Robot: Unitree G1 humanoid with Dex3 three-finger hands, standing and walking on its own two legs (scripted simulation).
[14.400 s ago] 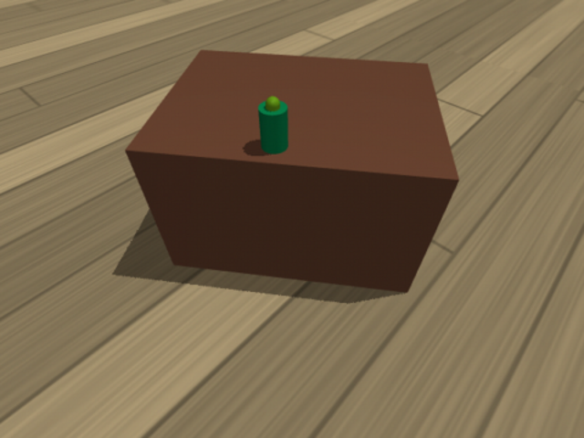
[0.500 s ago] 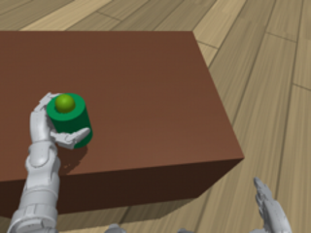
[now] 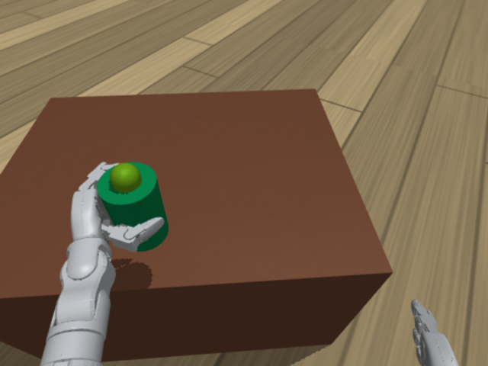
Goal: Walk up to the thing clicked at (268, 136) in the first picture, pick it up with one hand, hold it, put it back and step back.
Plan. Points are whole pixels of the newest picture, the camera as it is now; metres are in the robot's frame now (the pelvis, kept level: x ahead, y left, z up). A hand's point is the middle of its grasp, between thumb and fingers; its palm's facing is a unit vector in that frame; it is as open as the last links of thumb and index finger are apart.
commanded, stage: lift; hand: left
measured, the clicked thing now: (134, 203) +0.37 +0.18 +0.10
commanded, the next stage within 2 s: hold in 0.50 s
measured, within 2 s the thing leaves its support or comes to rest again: neither
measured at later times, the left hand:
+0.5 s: hand (126, 210) +0.33 +0.17 +0.14, palm faces +0.21 -0.98 +0.00, open 11.3 cm
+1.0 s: hand (119, 204) +0.32 +0.17 +0.16, palm faces +0.20 -0.98 +0.00, open 11.3 cm
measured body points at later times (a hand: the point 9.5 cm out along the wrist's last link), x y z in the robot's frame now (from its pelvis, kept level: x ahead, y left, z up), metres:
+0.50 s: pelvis -0.01 -0.01 +0.02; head -0.01 -0.02 +0.47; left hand +0.31 +0.22 +0.14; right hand +0.15 -0.27 -0.05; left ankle +0.03 +0.12 -0.70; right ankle -0.03 -0.14 -0.70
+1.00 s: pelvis +0.00 -0.01 +0.03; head -0.01 -0.02 +0.48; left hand +0.30 +0.22 +0.16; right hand +0.16 -0.26 -0.05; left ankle +0.03 +0.12 -0.70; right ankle -0.03 -0.14 -0.70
